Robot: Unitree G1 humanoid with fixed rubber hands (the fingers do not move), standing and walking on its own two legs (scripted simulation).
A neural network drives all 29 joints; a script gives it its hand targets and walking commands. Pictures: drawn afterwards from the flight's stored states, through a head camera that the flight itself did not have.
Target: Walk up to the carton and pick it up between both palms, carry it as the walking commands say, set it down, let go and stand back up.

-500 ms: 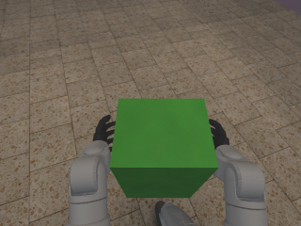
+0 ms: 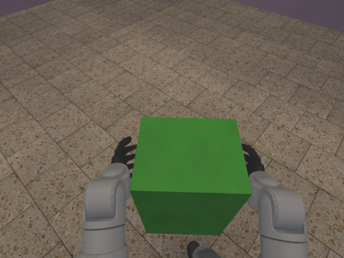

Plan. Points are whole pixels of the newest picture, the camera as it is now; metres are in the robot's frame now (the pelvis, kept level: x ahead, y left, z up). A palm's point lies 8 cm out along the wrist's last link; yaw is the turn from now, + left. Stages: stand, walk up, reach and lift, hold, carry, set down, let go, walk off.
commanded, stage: carry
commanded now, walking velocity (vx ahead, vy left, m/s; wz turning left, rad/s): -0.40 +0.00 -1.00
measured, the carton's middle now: (185, 183) +0.29 -0.02 +0.02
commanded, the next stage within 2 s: none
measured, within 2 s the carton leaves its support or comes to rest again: neither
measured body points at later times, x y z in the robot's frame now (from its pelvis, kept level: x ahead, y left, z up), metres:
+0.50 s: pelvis -0.25 -0.01 -0.01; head -0.23 -0.02 +0.44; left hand +0.07 -0.02 +0.05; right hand -0.07 -0.27 +0.04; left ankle -0.14 +0.10 -0.67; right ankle -0.22 -0.19 -0.71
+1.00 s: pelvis -0.48 +0.10 +0.00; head -0.49 +0.12 +0.45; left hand -0.18 -0.03 +0.07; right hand -0.41 -0.20 +0.07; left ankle -0.28 +0.12 -0.68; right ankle -0.56 -0.01 -0.71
